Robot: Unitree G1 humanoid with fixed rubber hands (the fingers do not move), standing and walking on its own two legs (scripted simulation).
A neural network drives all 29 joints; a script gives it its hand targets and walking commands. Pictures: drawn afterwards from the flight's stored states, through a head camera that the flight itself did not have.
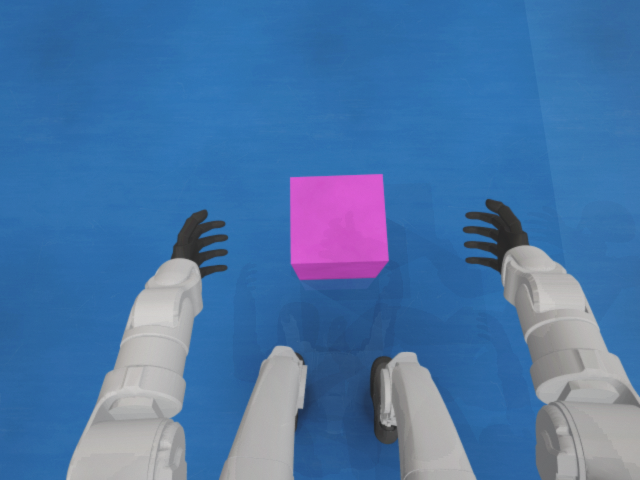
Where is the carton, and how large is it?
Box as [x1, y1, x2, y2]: [290, 174, 388, 279]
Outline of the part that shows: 382,174 290,177 291,264 299,279 375,277 388,260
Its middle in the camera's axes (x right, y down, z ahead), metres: +0.04 -0.01 +0.97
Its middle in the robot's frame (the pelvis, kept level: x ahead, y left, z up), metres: +0.53 +0.02 -0.55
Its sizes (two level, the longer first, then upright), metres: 0.210 0.200 0.250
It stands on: the floor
